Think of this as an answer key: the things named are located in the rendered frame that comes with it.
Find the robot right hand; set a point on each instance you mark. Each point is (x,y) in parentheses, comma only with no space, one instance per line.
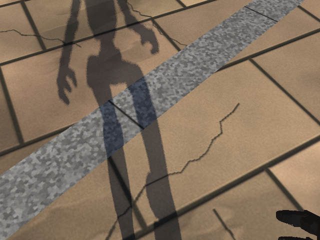
(306,220)

